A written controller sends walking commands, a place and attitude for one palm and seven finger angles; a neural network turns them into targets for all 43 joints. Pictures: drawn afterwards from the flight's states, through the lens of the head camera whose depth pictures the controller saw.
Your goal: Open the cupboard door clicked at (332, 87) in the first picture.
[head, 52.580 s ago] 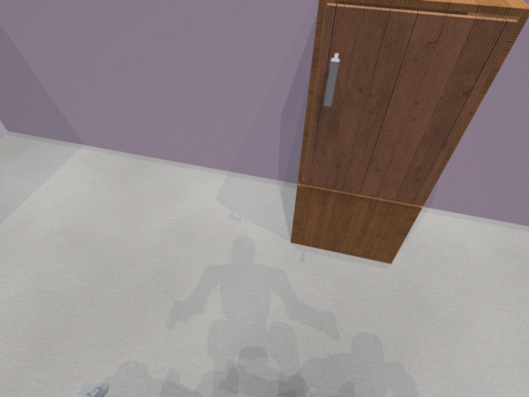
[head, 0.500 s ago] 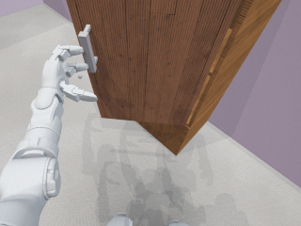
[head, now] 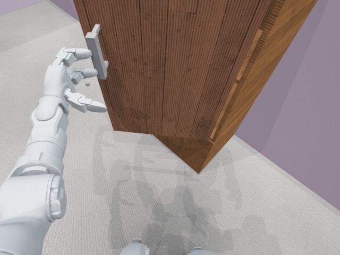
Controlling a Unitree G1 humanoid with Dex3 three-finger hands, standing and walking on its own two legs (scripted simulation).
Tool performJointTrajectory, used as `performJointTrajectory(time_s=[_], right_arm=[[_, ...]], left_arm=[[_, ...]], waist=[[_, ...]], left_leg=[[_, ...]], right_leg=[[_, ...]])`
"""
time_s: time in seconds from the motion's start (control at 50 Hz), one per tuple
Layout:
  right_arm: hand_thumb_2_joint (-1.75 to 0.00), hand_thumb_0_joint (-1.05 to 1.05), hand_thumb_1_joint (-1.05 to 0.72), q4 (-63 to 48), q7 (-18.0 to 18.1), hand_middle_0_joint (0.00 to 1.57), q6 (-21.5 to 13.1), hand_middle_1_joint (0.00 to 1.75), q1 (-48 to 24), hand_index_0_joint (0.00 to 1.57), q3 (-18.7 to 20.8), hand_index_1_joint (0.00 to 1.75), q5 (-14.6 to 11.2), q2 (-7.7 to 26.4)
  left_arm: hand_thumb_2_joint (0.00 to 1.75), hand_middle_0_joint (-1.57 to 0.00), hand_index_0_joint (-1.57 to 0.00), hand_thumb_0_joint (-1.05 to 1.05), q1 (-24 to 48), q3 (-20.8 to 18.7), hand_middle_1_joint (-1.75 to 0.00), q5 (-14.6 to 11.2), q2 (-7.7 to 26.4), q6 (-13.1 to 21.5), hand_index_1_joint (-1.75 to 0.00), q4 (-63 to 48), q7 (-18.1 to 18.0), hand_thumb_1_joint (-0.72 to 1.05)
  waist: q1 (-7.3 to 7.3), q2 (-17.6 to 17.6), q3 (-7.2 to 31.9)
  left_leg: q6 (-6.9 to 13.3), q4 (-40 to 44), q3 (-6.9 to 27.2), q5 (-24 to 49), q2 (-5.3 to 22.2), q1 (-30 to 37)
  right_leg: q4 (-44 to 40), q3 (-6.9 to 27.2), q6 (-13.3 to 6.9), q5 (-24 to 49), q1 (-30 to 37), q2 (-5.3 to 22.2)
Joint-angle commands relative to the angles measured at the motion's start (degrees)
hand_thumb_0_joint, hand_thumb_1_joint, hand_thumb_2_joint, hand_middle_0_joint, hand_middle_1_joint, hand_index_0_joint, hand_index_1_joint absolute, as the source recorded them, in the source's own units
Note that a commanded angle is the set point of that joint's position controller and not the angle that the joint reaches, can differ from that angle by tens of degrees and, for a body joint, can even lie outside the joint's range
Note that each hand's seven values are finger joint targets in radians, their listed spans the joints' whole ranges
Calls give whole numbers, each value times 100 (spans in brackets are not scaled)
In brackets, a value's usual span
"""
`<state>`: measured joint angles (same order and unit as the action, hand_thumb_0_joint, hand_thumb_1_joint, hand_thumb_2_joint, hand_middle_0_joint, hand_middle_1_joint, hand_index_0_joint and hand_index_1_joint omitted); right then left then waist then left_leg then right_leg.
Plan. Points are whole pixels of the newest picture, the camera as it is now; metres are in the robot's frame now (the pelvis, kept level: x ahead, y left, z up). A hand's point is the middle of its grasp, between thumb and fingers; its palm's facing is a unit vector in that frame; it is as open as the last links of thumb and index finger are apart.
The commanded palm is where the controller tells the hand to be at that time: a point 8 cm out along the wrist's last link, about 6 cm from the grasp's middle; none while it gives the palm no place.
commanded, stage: move the hooked fingers beside the handle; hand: left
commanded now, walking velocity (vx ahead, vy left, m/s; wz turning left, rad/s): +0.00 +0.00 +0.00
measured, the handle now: (99, 52) +0.58 +0.18 +0.12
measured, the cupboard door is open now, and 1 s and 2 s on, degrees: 38 37 37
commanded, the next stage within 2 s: none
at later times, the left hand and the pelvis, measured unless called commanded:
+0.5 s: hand (86, 81) +0.48 +0.20 +0.11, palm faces -0.02 -1.00 +0.01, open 14.1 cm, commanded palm +0.46 +0.24 +0.11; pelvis +0.00 +0.00 +0.00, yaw -2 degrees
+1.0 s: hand (79, 77) +0.49 +0.22 +0.11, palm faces -0.03 -1.00 +0.01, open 14.0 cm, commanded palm +0.47 +0.27 +0.11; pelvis +0.00 +0.00 +0.00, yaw -3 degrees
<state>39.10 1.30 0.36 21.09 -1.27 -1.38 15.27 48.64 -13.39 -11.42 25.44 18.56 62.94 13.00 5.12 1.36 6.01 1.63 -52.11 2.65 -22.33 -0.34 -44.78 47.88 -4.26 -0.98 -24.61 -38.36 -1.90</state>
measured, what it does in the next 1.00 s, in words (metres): stands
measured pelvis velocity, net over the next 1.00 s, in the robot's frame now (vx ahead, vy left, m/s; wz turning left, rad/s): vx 0.00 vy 0.00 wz -0.05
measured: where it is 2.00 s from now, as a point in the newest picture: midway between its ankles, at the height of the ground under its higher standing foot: outside the picture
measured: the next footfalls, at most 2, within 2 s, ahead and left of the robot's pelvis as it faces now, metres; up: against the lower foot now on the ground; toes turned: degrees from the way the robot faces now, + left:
none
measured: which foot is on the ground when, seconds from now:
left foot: down 0.00-1.00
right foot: down 0.00-1.00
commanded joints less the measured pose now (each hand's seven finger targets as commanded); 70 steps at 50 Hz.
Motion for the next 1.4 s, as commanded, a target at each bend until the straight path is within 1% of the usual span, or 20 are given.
performJointTrajectory(time_s=[0.0,0.1,0.18,0.22,0.36,0.44,0.5,0.58,0.64,0.66,0.76,0.84,0.9,0.98,1.08,1.12,1.2,1.28,1.34,1.38], right_arm=[[-90,0,-90,-360,92,20,-125,30,596,20,314,30,-10,991],[-90,0,-90,-379,101,20,-96,30,653,20,324,30,-7,1017],[-90,0,-90,-407,112,20,-37,30,636,20,304,30,-23,1019],[-90,0,-90,-438,120,20,-29,30,642,20,313,30,-28,1031],[-90,0,-90,-512,123,20,43,30,645,20,297,30,-27,1014],[-90,0,-90,-515,146,20,64,30,658,20,302,30,-28,1031],[-90,0,-90,-536,162,20,89,30,688,20,304,30,-21,1040],[-90,0,-90,-580,183,20,121,30,612,20,273,30,-46,1033],[-90,0,-90,-602,206,20,143,30,645,20,267,30,-38,1051],[-90,0,-90,-623,202,20,146,30,644,20,262,30,-52,1041],[-90,0,-90,-650,241,20,182,30,663,20,249,30,-57,1082],[-90,0,-90,-648,246,20,174,30,676,20,238,30,-32,1086],[-90,0,-90,-649,264,20,198,30,746,20,246,30,-37,1128],[-90,0,-90,-668,251,20,224,30,752,20,251,30,-42,1109],[-90,0,-90,-693,254,20,254,30,784,20,271,30,-51,1126],[-90,0,-90,-706,254,20,266,30,818,20,278,30,-52,1138],[-90,0,-90,-666,263,20,289,30,846,20,274,30,-32,1165],[-90,0,-90,-685,267,20,276,30,803,20,253,30,-33,1160],[-90,0,-90,-661,285,20,285,30,845,20,251,30,-31,1186],[-90,0,-90,-668,283,20,276,30,829,20,231,30,-39,1172]], left_arm=[[30,-30,-30,0,3011,155,-120,122,521,273,-120,-1113,293,-50],[30,-30,-30,0,2821,-115,-120,93,836,308,-120,-1166,392,-50],[30,-30,-30,0,2850,-199,-120,77,982,265,-120,-1074,473,-50],[30,-30,-30,0,2833,-393,-120,82,1214,293,-120,-1192,481,-50],[30,-30,-30,0,2619,-392,-120,83,1198,286,-120,-1167,523,-50],[30,-30,-30,0,2647,-490,-120,106,1339,308,-120,-1146,510,-50],[30,-30,-30,0,2526,-738,-120,99,1638,348,-120,-1236,521,-50],[30,-30,-30,0,2506,-722,-120,94,1671,299,-120,-1086,588,-50],[30,-30,-30,0,2420,-921,-120,124,1940,333,-120,-1080,594,-50],[30,-30,-30,0,2406,-853,-120,104,1837,305,-120,-1033,618,-50],[30,-30,-30,0,2523,-1087,-120,129,2263,305,-120,-980,680,-50],[30,-30,-30,0,2559,-1089,-120,148,2302,357,-120,-951,716,-50],[30,-30,-30,0,2433,-1392,-120,101,2676,362,-120,-869,772,-50],[30,-30,-30,0,2363,-1218,-120,140,2519,316,-120,-897,918,-50],[30,-30,-30,0,2329,-1168,-120,58,2432,249,-120,-911,1003,-50],[30,-30,-30,0,2239,-1263,-120,32,2505,262,-120,-945,1029,-50],[30,-30,-30,0,2385,-1349,-120,74,2677,248,-120,-843,979,-50],[30,-30,-30,0,2539,-1237,-120,144,2637,290,-120,-884,968,-50],[30,-30,-30,0,2520,-1432,-120,167,2921,322,-120,-764,1002,-50],[30,-30,-30,0,2615,-1299,-120,173,2808,274,-120,-655,1056,-50]], waist=[[502,587,1923],[431,534,2300],[450,434,2087],[401,561,2233],[367,657,2120],[392,542,2162],[303,581,2342],[343,536,2074],[267,575,2176],[318,505,2116],[312,555,2136],[300,762,2217],[286,551,2320],[264,860,2368],[303,720,2287],[255,721,2374],[301,595,2095],[342,828,2143],[332,716,2313],[389,772,2166]], left_leg=[[-14,548,295,1466,99,2412],[1,484,249,1803,115,2514],[13,518,202,1677,116,2268],[22,486,161,1780,118,2330],[3,519,163,1835,131,2349],[18,524,159,1784,142,2330],[28,473,129,2018,134,2360],[40,530,62,1725,135,2127],[29,522,86,1893,141,2163],[35,531,70,1848,143,2158],[46,513,42,1781,145,1994],[17,499,77,1811,160,2135],[49,446,27,1934,159,1989],[13,444,29,2137,179,2184],[23,478,37,2106,191,2189],[11,474,50,2269,196,2250],[27,471,98,2083,196,2106],[-2,499,104,2029,207,2212],[4,432,107,2122,211,2188],[12,445,104,1975,204,2115]], right_leg=[[-604,168,-91,1276,-450,-125],[-574,201,-85,1577,-230,-134],[-599,211,-52,1582,-162,-141],[-580,243,-49,1692,-115,-135],[-576,214,-55,1648,-172,-155],[-594,235,-37,1620,-137,-152],[-549,257,-55,1861,72,-155],[-614,283,-18,1730,60,-148],[-561,274,-38,1830,134,-148],[-593,273,-20,1808,85,-154],[-587,329,-7,1820,177,-139],[-557,301,-26,1720,55,-151],[-549,345,-17,1938,301,-159],[-524,302,-20,2011,150,-170],[-562,278,-14,1961,117,-191],[-539,264,-19,2062,148,-193],[-562,259,-42,1848,37,-194],[-558,266,-31,1754,-102,-183],[-528,288,-26,1856,-5,-189],[-548,274,-16,1739,-104,-190]])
